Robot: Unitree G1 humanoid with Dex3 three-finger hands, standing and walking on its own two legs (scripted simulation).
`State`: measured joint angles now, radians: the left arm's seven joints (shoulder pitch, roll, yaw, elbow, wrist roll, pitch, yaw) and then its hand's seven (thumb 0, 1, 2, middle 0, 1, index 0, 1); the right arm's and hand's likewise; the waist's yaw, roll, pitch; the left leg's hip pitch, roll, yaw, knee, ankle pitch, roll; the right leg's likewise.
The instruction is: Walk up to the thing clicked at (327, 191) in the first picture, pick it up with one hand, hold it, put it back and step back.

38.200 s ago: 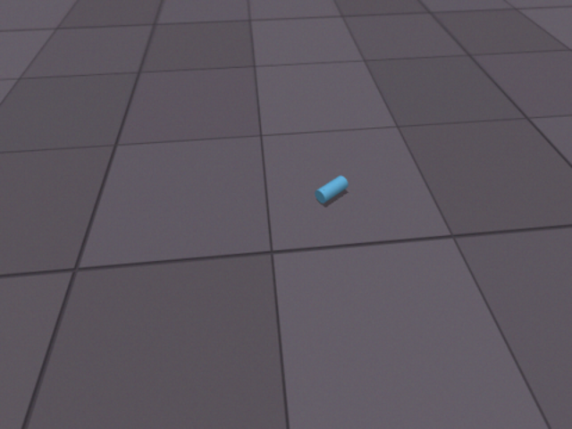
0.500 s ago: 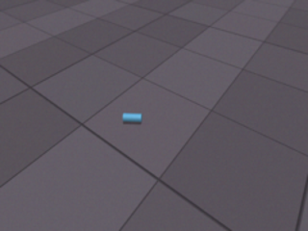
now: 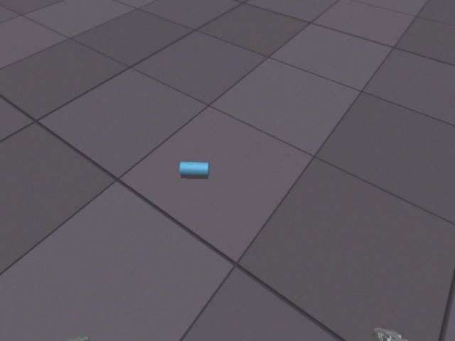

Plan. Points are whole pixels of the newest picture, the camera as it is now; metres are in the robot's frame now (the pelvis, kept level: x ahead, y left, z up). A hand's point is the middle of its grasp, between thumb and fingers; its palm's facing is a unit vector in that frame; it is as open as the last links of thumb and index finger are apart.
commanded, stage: step back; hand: left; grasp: from above
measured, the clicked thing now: (194, 168) +1.06 +0.23 -0.74
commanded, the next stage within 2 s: stand in 0.06 s
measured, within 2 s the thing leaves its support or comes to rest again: neither
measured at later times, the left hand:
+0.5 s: hand out of the picture +0.07 +0.24 -0.15, palm faces -0.04 -0.95 -0.32, open 7.4 cm
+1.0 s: hand out of the picture +0.05 +0.25 -0.15, palm faces -0.05 -0.94 -0.33, open 7.4 cm
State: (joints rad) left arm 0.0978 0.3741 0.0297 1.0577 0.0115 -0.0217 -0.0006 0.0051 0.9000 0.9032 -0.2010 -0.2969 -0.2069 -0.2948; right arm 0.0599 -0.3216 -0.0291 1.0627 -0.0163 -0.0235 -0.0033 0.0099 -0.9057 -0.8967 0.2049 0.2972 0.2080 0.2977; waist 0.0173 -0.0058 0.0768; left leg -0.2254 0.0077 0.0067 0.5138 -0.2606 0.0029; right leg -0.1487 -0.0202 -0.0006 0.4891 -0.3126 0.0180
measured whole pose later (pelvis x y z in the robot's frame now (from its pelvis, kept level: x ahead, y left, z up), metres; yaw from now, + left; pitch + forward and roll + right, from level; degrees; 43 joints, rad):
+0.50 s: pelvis -0.02 -0.01 +0.01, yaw +0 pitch -3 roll +0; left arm 0.08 0.34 0.01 1.13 0.01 -0.02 -0.01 0.00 0.90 0.90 -0.20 -0.30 -0.21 -0.29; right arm 0.07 -0.34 -0.01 1.15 -0.01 -0.01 0.01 0.01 -0.91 -0.90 0.20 0.30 0.21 0.30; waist -0.01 -0.01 0.07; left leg -0.13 0.02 0.01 0.31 -0.14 -0.01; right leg -0.07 -0.01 0.00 0.31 -0.19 0.01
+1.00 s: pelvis -0.02 -0.01 +0.01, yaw +0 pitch -2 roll +0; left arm 0.12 0.36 0.00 1.13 0.01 -0.02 -0.01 0.00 0.90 0.90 -0.20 -0.30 -0.21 -0.29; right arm 0.10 -0.34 0.00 1.15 -0.01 -0.01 0.01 0.01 -0.91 -0.90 0.20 0.30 0.21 0.30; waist -0.01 0.00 0.05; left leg -0.15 0.02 0.01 0.32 -0.13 -0.01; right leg -0.09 -0.01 0.00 0.32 -0.19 0.01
